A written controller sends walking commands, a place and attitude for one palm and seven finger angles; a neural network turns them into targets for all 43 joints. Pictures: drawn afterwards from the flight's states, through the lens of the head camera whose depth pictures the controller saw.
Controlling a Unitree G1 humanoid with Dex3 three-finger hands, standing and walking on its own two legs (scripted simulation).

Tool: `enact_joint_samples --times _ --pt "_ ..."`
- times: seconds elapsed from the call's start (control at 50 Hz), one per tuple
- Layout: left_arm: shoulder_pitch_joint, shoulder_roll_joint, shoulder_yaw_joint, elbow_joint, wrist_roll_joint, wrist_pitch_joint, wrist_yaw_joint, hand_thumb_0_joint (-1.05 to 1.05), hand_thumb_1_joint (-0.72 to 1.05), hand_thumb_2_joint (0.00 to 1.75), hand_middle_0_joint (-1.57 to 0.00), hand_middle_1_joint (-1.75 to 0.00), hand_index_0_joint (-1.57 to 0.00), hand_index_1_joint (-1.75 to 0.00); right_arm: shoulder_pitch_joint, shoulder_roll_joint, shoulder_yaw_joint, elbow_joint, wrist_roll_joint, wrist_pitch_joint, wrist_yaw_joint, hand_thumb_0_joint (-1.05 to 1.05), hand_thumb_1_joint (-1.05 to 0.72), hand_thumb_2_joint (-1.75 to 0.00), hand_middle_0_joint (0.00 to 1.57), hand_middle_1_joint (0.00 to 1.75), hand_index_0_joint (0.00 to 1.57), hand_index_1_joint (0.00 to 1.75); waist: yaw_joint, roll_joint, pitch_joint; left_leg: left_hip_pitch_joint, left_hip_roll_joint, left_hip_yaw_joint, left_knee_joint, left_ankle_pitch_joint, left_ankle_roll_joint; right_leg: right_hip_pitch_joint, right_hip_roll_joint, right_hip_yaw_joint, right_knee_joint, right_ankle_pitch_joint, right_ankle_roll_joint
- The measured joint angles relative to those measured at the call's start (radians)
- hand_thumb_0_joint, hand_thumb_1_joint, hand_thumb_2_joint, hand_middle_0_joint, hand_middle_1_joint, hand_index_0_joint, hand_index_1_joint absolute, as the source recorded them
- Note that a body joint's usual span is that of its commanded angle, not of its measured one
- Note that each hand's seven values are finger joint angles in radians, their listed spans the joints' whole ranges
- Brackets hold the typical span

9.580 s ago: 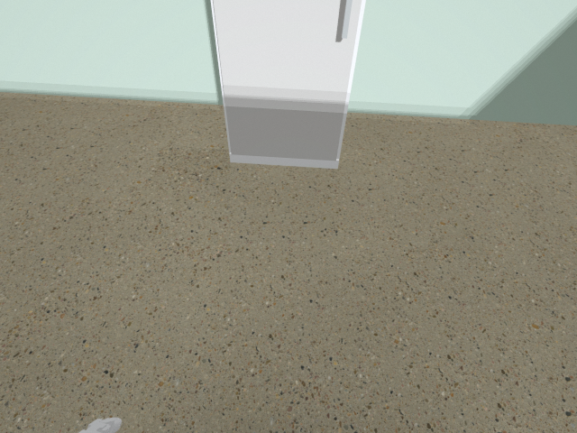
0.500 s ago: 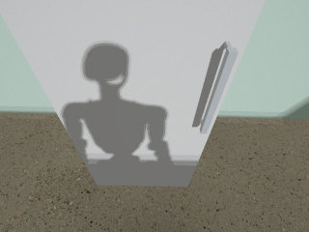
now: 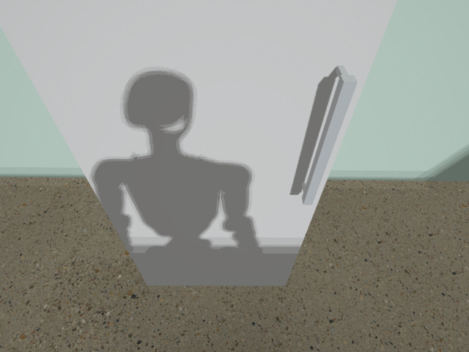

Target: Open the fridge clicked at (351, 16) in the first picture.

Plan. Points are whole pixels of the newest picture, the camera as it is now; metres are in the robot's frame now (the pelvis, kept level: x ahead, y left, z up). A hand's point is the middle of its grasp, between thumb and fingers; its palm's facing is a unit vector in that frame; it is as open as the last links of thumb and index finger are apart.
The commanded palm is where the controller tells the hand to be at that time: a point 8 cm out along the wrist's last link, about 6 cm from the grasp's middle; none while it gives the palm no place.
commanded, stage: raise the hand to about handle height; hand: right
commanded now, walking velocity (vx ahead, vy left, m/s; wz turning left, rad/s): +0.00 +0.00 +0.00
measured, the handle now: (321, 146) +0.47 -0.14 +0.11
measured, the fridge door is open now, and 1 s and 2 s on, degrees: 0 0 0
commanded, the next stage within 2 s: none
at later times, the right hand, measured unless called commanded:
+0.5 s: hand out of the picture +0.14 -0.19 -0.04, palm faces -0.06 +1.00 +0.02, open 8.4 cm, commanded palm +0.12 -0.26 -0.02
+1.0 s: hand (416, 327) +0.17 -0.25 +0.03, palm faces +0.00 +1.00 -0.05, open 11.4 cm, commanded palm +0.14 -0.30 +0.04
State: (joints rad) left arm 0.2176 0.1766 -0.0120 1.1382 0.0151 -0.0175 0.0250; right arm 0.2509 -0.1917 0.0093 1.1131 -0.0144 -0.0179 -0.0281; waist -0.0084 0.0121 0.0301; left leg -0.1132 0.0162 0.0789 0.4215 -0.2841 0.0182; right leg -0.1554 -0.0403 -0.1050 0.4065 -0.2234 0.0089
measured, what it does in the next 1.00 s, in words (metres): shifts its weight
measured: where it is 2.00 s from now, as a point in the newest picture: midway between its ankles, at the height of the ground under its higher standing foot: outside the picture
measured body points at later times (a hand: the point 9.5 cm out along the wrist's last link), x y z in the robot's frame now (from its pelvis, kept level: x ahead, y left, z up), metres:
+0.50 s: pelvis -0.06 +0.00 -0.08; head -0.04 +0.00 +0.37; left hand +0.17 +0.25 -0.10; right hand +0.13 -0.25 -0.03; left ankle -0.03 +0.10 -0.74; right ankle +0.00 -0.12 -0.74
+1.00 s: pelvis -0.05 -0.02 -0.05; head -0.03 -0.02 +0.40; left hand +0.11 +0.22 -0.12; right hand +0.17 -0.30 +0.03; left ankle -0.03 +0.10 -0.74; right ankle +0.00 -0.12 -0.74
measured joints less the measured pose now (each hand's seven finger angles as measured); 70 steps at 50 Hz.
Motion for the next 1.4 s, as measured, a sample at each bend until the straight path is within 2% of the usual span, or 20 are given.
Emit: enact_joint_samples --times 0.12,0.14,0.16,0.2,0.24,0.3,0.34,0.38,0.42,0.44,0.48,0.54,0.62,0.7,0.78,0.84,0.92,1.12,1.4 --pt "0.002 0.002 -0.001 -0.008 -0.002 0.002 -0.003 0.0 0.91 0.9 -0.2 -0.29 -0.2 -0.3 0.005 0.006 0.003 0.001 -0.002 -0.004 -0.009 0.01 -0.91 -0.9 0.2 0.3 0.2 0.3 -0.001 -0.009 -0.001 -0.007 -0.005 0.006 -0.004 0.006 0.0 -0.019 -0.006 0.007 0.017 0.0 0.001" --pt "0.01 0.006 0.004 -0.049 -0.006 -0.003 0.008 0.0 0.91 0.9 -0.2 -0.29 -0.2 -0.3 0.048 0.017 -0.031 -0.147 0.039 0.048 -0.002 0.01 -0.91 -0.9 0.2 0.3 0.2 0.3 -0.001 -0.019 0.018 -0.006 -0.01 0.008 0.0 0.009 -0.001 -0.027 -0.012 0.009 0.039 -0.009 0.001" --pt "0.031 0.012 0.002 -0.099 -0.01 -0.039 0.03 0.0 0.91 0.9 -0.2 -0.29 -0.2 -0.3 0.101 0.02 -0.04 -0.34 0.071 0.063 -0.005 0.01 -0.91 -0.9 0.2 0.3 0.2 0.31 -0.011 -0.024 0.036 -0.006 -0.008 0.006 0.01 0.008 -0.001 -0.023 -0.01 0.007 0.045 -0.012 -0.001" --pt "0.073 0.028 -0.004 -0.183 -0.024 -0.133 0.048 0.0 0.91 0.9 -0.2 -0.29 -0.2 -0.3 0.172 0.017 -0.035 -0.644 0.115 0.019 -0.02 0.02 -0.9 -0.89 0.2 0.31 0.2 0.31 -0.021 -0.027 0.028 -0.032 0.011 0.007 0.051 -0.007 -0.003 -0.035 0.006 0.008 0.047 -0.006 -0.007" --pt "0.081 0.044 -0.001 -0.254 -0.03 -0.197 0.044 0.01 0.91 0.9 -0.2 -0.29 -0.2 -0.3 0.17 0.014 -0.053 -0.833 0.151 -0.047 0.001 0.02 -0.88 -0.88 0.2 0.32 0.2 0.32 -0.007 -0.033 0.002 -0.075 0.024 0.026 0.098 -0.026 -0.005 -0.084 0.017 0.027 0.085 -0.007 -0.014" --pt "0.033 0.059 0.013 -0.347 -0.017 -0.246 0.017 0.01 0.9 0.9 -0.2 -0.29 -0.2 -0.3 0.079 0.005 -0.116 -0.893 0.205 -0.235 0.099 0.02 -0.84 -0.87 0.2 0.34 0.2 0.35 0.019 -0.027 -0.058 -0.219 0.031 0.038 0.217 -0.06 -0.001 -0.234 0.014 0.041 0.203 -0.034 -0.013" --pt "-0.009 0.068 0.026 -0.41 -0.012 -0.264 -0.008 0.01 0.9 0.9 -0.2 -0.29 -0.2 -0.3 0.024 -0.004 -0.153 -0.878 0.246 -0.376 0.207 0.01 -0.81 -0.85 0.2 0.37 0.21 0.37 0.024 -0.012 -0.094 -0.343 0.03 0.028 0.329 -0.093 0.007 -0.352 0.002 0.036 0.309 -0.067 -0.01" --pt "-0.043 0.083 0.04 -0.476 -0.012 -0.275 -0.031 0.01 0.9 0.9 -0.2 -0.29 -0.2 -0.3 0.003 -0.017 -0.177 -0.865 0.273 -0.489 0.335 0.01 -0.77 -0.84 0.2 0.39 0.21 0.4 0.023 -0.003 -0.12 -0.452 0.028 0.017 0.441 -0.132 0.011 -0.457 -0.008 0.03 0.42 -0.104 -0.011" --pt "-0.066 0.098 0.051 -0.537 -0.022 -0.273 -0.041 0.01 0.9 0.9 -0.2 -0.29 -0.2 -0.3 0.014 -0.032 -0.19 -0.869 0.297 -0.529 0.437 0.01 -0.73 -0.82 0.21 0.42 0.21 0.42 0.016 0.006 -0.142 -0.539 0.029 0.007 0.544 -0.168 0.013 -0.539 -0.016 0.025 0.518 -0.144 -0.009" --pt "-0.072 0.105 0.054 -0.564 -0.03 -0.267 -0.039 0.01 0.9 0.9 -0.2 -0.29 -0.2 -0.3 0.026 -0.037 -0.194 -0.875 0.312 -0.52 0.469 0.01 -0.71 -0.81 0.21 0.43 0.21 0.44 0.012 0.009 -0.148 -0.566 0.029 0.003 0.581 -0.194 0.014 -0.567 -0.017 0.026 0.555 -0.149 -0.007" --pt "-0.076 0.115 0.058 -0.608 -0.043 -0.252 -0.027 0.01 0.9 0.9 -0.2 -0.29 -0.2 -0.3 0.059 -0.039 -0.199 -0.893 0.339 -0.467 0.49 0.01 -0.66 -0.79 0.21 0.46 0.22 0.46 0.0 0.01 -0.15 -0.599 0.03 0.006 0.638 -0.213 0.015 -0.604 -0.019 0.033 0.616 -0.178 -0.009" --pt "-0.056 0.116 0.05 -0.639 -0.051 -0.243 0.001 0.01 0.9 0.9 -0.2 -0.29 -0.2 -0.3 0.116 -0.036 -0.201 -0.953 0.336 -0.39 0.44 0.01 -0.59 -0.76 0.22 0.5 0.23 0.51 -0.019 0.003 -0.141 -0.595 0.026 0.026 0.662 -0.225 0.017 -0.617 -0.022 0.056 0.658 -0.201 -0.008" --pt "-0.02 0.095 0.009 -0.614 -0.048 -0.251 0.032 0.01 0.9 0.9 -0.2 -0.29 -0.2 -0.3 0.139 -0.059 -0.196 -1.046 0.304 -0.373 0.373 0.02 -0.5 -0.72 0.23 0.56 0.23 0.57 -0.032 -0.012 -0.124 -0.553 0.015 0.062 0.634 -0.22 0.021 -0.606 -0.026 0.095 0.667 -0.205 -0.007" --pt "0.002 0.064 -0.042 -0.558 -0.048 -0.262 0.046 0.01 0.9 0.9 -0.2 -0.29 -0.2 -0.3 0.069 -0.096 -0.202 -1.054 0.306 -0.353 0.399 0.02 -0.4 -0.68 0.23 0.62 0.24 0.63 -0.024 -0.029 -0.106 -0.518 0.006 0.08 0.588 -0.199 0.02 -0.587 -0.027 0.116 0.643 -0.191 -0.007" --pt "0.025 0.037 -0.067 -0.52 -0.047 -0.266 0.045 0.01 0.9 0.9 -0.2 -0.3 -0.2 -0.3 0.006 -0.123 -0.232 -1.015 0.329 -0.282 0.438 0.01 -0.31 -0.64 0.24 0.68 0.24 0.69 -0.001 -0.043 -0.098 -0.483 0.002 0.071 0.529 -0.171 0.014 -0.55 -0.028 0.105 0.59 -0.172 -0.011" --pt "0.05 0.033 -0.066 -0.511 -0.043 -0.273 0.04 0.01 0.9 0.9 -0.2 -0.3 -0.2 -0.3 0.001 -0.133 -0.263 -1.002 0.345 -0.241 0.443 0.01 -0.24 -0.61 0.25 0.73 0.25 0.73 0.015 -0.048 -0.101 -0.459 0.002 0.054 0.487 -0.152 0.006 -0.517 -0.026 0.086 0.545 -0.159 -0.017" --pt "0.074 0.052 -0.051 -0.507 -0.041 -0.286 0.033 0.01 0.9 0.9 -0.2 -0.3 -0.2 -0.3 0.014 -0.133 -0.295 -1.006 0.36 -0.236 0.437 0.01 -0.15 -0.57 0.25 0.79 0.26 0.79 0.022 -0.05 -0.102 -0.429 0.005 0.037 0.446 -0.138 -0.004 -0.48 -0.022 0.067 0.502 -0.151 -0.025" --pt "0.055 0.112 -0.018 -0.509 -0.048 -0.303 0.045 0.01 0.9 0.9 -0.2 -0.3 -0.2 -0.3 -0.002 -0.139 -0.311 -1.03 0.354 -0.214 0.445 0.0 0.08 -0.48 0.27 0.94 0.27 0.94 0.005 -0.039 -0.084 -0.345 0.016 0.029 0.376 -0.12 -0.022 -0.399 -0.006 0.056 0.443 -0.142 -0.041" --pt "0.0 0.084 -0.067 -0.534 -0.051 -0.284 0.064 0.01 0.9 0.9 -0.2 -0.3 -0.2 -0.3 -0.158 -0.199 -0.369 -0.964 0.36 -0.096 0.497 0.0 0.4 -0.34 0.29 1.14 0.3 1.14 -0.029 -0.041 -0.061 -0.212 0.018 0.031 0.25 -0.068 -0.028 -0.271 0.006 0.054 0.327 -0.098 -0.045"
